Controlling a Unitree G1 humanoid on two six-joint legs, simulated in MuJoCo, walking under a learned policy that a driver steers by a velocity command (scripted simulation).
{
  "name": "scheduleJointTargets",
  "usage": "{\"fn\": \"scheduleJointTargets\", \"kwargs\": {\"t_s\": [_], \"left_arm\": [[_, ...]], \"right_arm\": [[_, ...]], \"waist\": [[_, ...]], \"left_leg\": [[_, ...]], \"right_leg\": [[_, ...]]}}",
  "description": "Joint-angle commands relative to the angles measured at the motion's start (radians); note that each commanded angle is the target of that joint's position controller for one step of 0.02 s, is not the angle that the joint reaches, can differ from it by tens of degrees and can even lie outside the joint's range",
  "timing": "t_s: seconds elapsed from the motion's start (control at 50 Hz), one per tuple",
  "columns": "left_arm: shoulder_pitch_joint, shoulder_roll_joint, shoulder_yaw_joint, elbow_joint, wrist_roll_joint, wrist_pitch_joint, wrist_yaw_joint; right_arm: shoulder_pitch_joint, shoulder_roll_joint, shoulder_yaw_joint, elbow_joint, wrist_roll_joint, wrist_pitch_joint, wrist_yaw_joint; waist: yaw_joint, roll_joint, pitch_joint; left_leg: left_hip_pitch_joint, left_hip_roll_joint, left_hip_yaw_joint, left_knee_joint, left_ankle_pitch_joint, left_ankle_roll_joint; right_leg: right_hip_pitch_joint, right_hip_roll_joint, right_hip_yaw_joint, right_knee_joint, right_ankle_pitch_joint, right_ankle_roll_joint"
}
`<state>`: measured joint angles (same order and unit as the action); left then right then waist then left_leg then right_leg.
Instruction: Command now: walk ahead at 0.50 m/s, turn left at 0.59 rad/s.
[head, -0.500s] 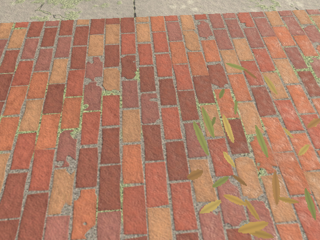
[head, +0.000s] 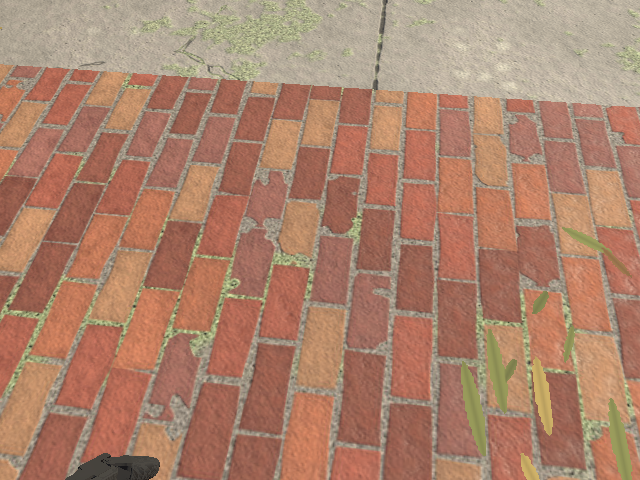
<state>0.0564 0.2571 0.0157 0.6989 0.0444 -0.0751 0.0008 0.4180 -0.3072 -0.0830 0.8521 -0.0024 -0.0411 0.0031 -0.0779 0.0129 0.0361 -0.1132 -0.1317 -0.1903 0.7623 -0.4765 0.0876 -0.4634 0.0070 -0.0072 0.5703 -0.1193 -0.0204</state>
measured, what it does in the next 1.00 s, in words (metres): walks ahead: left foot, then right foot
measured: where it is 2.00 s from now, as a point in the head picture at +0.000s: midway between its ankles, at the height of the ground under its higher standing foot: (316, 316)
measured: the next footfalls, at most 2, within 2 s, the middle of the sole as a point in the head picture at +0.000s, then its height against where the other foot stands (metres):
left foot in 0.46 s outside the picture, level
right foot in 1.00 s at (331, 389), level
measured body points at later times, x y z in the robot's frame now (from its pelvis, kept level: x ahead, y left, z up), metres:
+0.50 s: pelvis +0.25 +0.04 +0.00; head +0.28 +0.05 +0.45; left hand +0.15 +0.28 -0.14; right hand +0.50 -0.14 -0.08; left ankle +0.32 +0.13 -0.72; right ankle +0.11 -0.11 -0.69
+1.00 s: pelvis +0.51 +0.04 -0.01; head +0.54 +0.03 +0.44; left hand +0.72 +0.26 -0.11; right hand +0.45 -0.21 -0.15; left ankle +0.32 +0.14 -0.71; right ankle +0.61 -0.02 -0.72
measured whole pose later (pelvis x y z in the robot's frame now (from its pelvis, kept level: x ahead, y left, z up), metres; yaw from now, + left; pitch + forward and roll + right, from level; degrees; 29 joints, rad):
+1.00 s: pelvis +0.51 +0.04 -0.01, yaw -6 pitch +1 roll +1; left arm 0.06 0.23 0.04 0.78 0.04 -0.02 -0.05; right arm 0.41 -0.23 -0.04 0.96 -0.02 -0.06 -0.03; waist -0.03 0.00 0.06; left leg 0.09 0.05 0.32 0.50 -0.50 0.00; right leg -0.47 0.03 -0.13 0.59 -0.16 -0.16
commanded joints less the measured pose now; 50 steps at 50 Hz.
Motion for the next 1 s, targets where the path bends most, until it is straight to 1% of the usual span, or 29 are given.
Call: {"fn": "scheduleJointTargets", "kwargs": {"t_s": [0.02, 0.04, 0.06, 0.08, 0.12, 0.2, 0.28, 0.36, 0.4, 0.42, 0.44, 0.46, 0.48, 0.5, 0.52, 0.54, 0.56, 0.58, 0.6, 0.64, 0.68, 0.76, 0.82, 0.86, 0.88, 0.92, 0.96, 0.98, 1.0], "left_arm": [[0.233, 0.189, 0.068, -0.009, -0.002, 0.011, 0.015], [0.188, 0.121, 0.052, -0.01, -0.01, 0.011, 0.011], [0.17, 0.098, 0.044, -0.004, -0.008, 0.009, 0.01], [0.185, 0.092, 0.041, 0.013, -0.011, 0.002, 0.013], [0.219, 0.098, 0.044, 0.037, -0.021, -0.018, 0.006], [0.276, 0.107, 0.049, 0.08, -0.025, -0.039, -0.008], [0.3, 0.106, 0.048, 0.116, -0.027, -0.035, -0.015], [0.374, 0.137, 0.053, 0.165, -0.03, -0.022, -0.01], [0.4, 0.151, 0.055, 0.192, -0.031, -0.009, -0.008], [0.401, 0.159, 0.055, 0.202, -0.032, -0.003, -0.007], [0.395, 0.161, 0.054, 0.21, -0.037, 0.002, -0.007], [0.395, 0.138, 0.044, 0.205, -0.041, 0.002, -0.008], [0.397, 0.055, 0.02, 0.145, -0.056, -0.003, -0.015], [0.45, 0.049, 0.027, 0.141, -0.054, 0.005, -0.011], [0.361, 0.122, 0.051, 0.151, -0.039, 0.018, -0.003], [0.333, 0.097, 0.048, 0.145, -0.045, 0.014, -0.009], [0.335, 0.079, 0.048, 0.161, -0.045, 0.019, -0.012], [0.35, 0.07, 0.05, 0.177, -0.029, 0.032, -0.017], [0.374, 0.053, 0.048, 0.19, -0.019, 0.045, -0.024], [0.347, 0.037, 0.053, 0.182, -0.02, 0.06, -0.036], [0.278, 0.028, 0.054, 0.159, -0.019, 0.066, -0.044], [0.139, 0.014, 0.047, 0.11, -0.016, 0.065, -0.054], [0.03, 0.001, 0.032, 0.069, -0.012, 0.062, -0.066], [-0.019, 0.007, 0.029, 0.044, -0.009, 0.062, -0.071], [-0.029, 0.012, 0.029, 0.036, -0.007, 0.061, -0.072], [-0.008, 0.026, 0.035, 0.033, -0.006, 0.062, -0.067], [0.103, 0.053, 0.05, 0.058, -0.006, 0.061, -0.055], [0.215, 0.077, 0.065, 0.09, -0.004, 0.052, -0.048], [0.373, 0.139, 0.093, 0.136, 0.008, 0.045, -0.033]], "right_arm": [[0.032, -0.097, -0.006, -0.091, -0.016, -0.007, -0.002], [-0.031, -0.091, -0.004, -0.091, -0.021, -0.002, 0.009], [-0.054, -0.073, -0.001, -0.096, -0.022, 0.003, 0.018], [-0.067, -0.068, -0.001, -0.101, -0.034, 0.014, 0.027], [-0.075, -0.053, 0.004, -0.106, -0.037, 0.032, 0.041], [-0.179, -0.026, 0.017, -0.143, -0.037, 0.034, 0.053], [-0.315, 0.003, 0.039, -0.177, -0.036, 0.024, 0.06], [-0.421, 0.006, 0.054, -0.206, -0.037, 0.016, 0.063], [-0.424, -0.006, 0.052, -0.207, -0.043, 0.009, 0.054], [-0.383, -0.012, 0.049, -0.194, -0.046, 0.002, 0.047], [-0.266, -0.022, 0.041, -0.154, -0.051, -0.009, 0.038], [-0.096, -0.065, 0.023, -0.093, -0.066, -0.022, 0.026], [0.061, -0.171, -0.004, -0.077, -0.088, -0.028, 0.006], [0.066, -0.224, -0.019, -0.074, -0.053, -0.017, -0.004], [-0.005, -0.165, -0.007, -0.075, -0.029, -0.014, -0.006], [-0.085, -0.096, 0.013, -0.076, -0.025, -0.02, -0.004], [-0.134, -0.046, 0.026, -0.076, -0.024, -0.027, 0.0], [-0.157, -0.019, 0.034, -0.071, -0.018, -0.034, -0.002], [-0.162, -0.007, 0.037, -0.065, -0.017, -0.042, -0.004], [-0.139, -0.016, 0.032, -0.045, -0.014, -0.062, -0.007], [-0.114, -0.026, 0.026, -0.027, -0.011, -0.071, -0.01], [-0.071, -0.011, 0.029, 0.006, -0.015, -0.071, -0.015], [-0.04, -0.031, 0.025, 0.027, -0.015, -0.069, -0.022], [-0.006, -0.046, 0.021, 0.047, -0.017, -0.064, -0.027], [0.004, -0.052, 0.019, 0.056, -0.018, -0.059, -0.029], [-0.001, -0.074, 0.015, 0.063, -0.021, -0.049, -0.035], [-0.014, -0.109, 0.005, 0.064, -0.025, -0.032, -0.039], [-0.019, -0.122, 0.001, 0.06, -0.023, -0.022, -0.037], [-0.034, -0.117, 0.003, 0.041, -0.021, -0.02, -0.033]], "waist": [[0.094, -0.15, -0.178], [0.097, -0.054, -0.083], [0.083, -0.067, -0.047], [0.078, -0.11, -0.027], [0.073, -0.127, -0.032], [0.08, -0.103, -0.015], [0.099, -0.104, 0.016], [0.126, -0.11, 0.034], [0.12, -0.113, 0.033], [0.096, -0.113, 0.012], [0.036, -0.089, -0.047], [-0.029, -0.046, -0.155], [-0.075, 0.127, -0.315], [-0.043, 0.234, -0.378], [-0.031, 0.084, -0.233], [0.012, 0.077, -0.11], [0.042, 0.067, -0.058], [0.068, 0.086, -0.021], [0.085, 0.102, -0.017], [0.1, 0.078, -0.008], [0.098, 0.068, 0.013], [0.081, 0.057, 0.052], [0.056, 0.056, 0.073], [0.044, 0.048, 0.082], [0.044, 0.047, 0.081], [0.064, 0.06, 0.052], [0.117, 0.082, -0.026], [0.165, 0.071, -0.095], [0.241, 0.0, -0.181]], "left_leg": [[-0.539, 0.083, 0.058, 0.505, 0.017, 0.007], [-0.52, 0.115, 0.077, 0.472, 0.096, -0.002], [-0.493, 0.144, 0.088, 0.428, 0.133, -0.011], [-0.479, 0.163, 0.096, 0.403, 0.147, -0.021], [-0.471, 0.169, 0.114, 0.406, 0.182, -0.032], [-0.56, 0.167, 0.098, 0.316, 0.277, -0.049], [-0.52, 0.163, 0.16, 0.055, 0.402, -0.06], [-0.427, 0.163, 0.243, -0.125, 0.377, -0.034], [-0.381, 0.149, 0.266, -0.179, 0.308, -0.005], [-0.312, 0.124, 0.276, -0.213, 0.272, 0.01], [-0.158, 0.097, 0.284, -0.289, 0.3, 0.029], [0.092, 0.134, 0.236, -0.302, 0.313, 0.055], [0.394, 0.441, -0.114, -0.335, 0.202, 0.123], [0.449, 0.605, -0.432, -0.458, 0.254, 0.192], [0.325, 0.542, -0.298, -0.462, 0.24, 0.156], [0.186, 0.49, -0.154, -0.5, 0.289, 0.121], [0.096, 0.442, -0.058, -0.543, 0.325, 0.082], [0.031, 0.405, 0.017, -0.571, 0.362, 0.056], [-0.005, 0.387, 0.068, -0.592, 0.391, 0.045], [-0.01, 0.378, 0.133, -0.616, 0.481, 0.049], [0.007, 0.377, 0.193, -0.633, 0.523, 0.054], [0.033, 0.361, 0.295, -0.638, 0.572, 0.058], [0.061, 0.369, 0.355, -0.632, 0.626, 0.053], [0.122, 0.389, 0.381, -0.609, 0.694, 0.047], [0.158, 0.396, 0.395, -0.584, 0.756, 0.041], [0.215, 0.402, 0.43, -0.479, 1.034, 0.027], [0.242, 0.405, 0.45, -0.26, 1.276, 0.021], [0.196, 0.4, 0.453, -0.072, 1.226, 0.014], [0.021, 0.371, 0.461, 0.207, 0.982, -0.018]], "right_leg": [[0.562, -0.426, 0.69, -0.319, -0.482, -0.166], [0.444, -0.367, 0.521, -0.332, -0.392, -0.148], [0.379, -0.318, 0.389, -0.353, -0.263, -0.122], [0.343, -0.287, 0.298, -0.364, -0.152, -0.111], [0.331, -0.267, 0.193, -0.376, 0.021, -0.113], [0.364, -0.263, 0.086, -0.415, 0.152, -0.146], [0.359, -0.221, -0.03, -0.431, 0.2, -0.134], [0.405, -0.25, -0.051, -0.411, 0.261, -0.128], [0.456, -0.269, -0.036, -0.353, 0.381, -0.128], [0.471, -0.266, -0.036, -0.28, 0.52, -0.124], [0.456, -0.24, -0.058, -0.135, 0.617, -0.111], [0.344, -0.193, -0.081, 0.064, 0.515, -0.091], [0.07, -0.11, -0.12, 0.406, 0.092, -0.055], [-0.139, 0.024, -0.043, 0.63, -0.438, -0.046], [-0.196, -0.034, 0.062, 0.668, -0.364, -0.061], [-0.186, -0.069, 0.061, 0.623, -0.277, -0.064], [-0.147, -0.092, 0.053, 0.574, -0.225, -0.058], [-0.113, -0.102, 0.048, 0.549, -0.195, -0.047], [-0.08, -0.104, 0.044, 0.545, -0.167, -0.037], [-0.104, -0.1, 0.037, 0.552, -0.115, -0.028], [-0.175, -0.11, 0.033, 0.533, -0.046, -0.018], [-0.241, -0.109, 0.006, 0.372, 0.084, -0.009], [-0.196, -0.092, -0.055, 0.199, 0.144, -0.026], [-0.182, -0.079, -0.089, 0.128, 0.116, -0.053], [-0.172, -0.068, -0.104, 0.103, 0.087, -0.069], [-0.102, -0.017, -0.144, 0.072, -0.002, -0.108], [0.035, 0.056, -0.173, 0.059, -0.121, -0.157], [0.18, 0.088, -0.16, 0.006, -0.135, -0.186], [0.423, 0.03, -0.036, -0.073, -0.157, -0.233]]}}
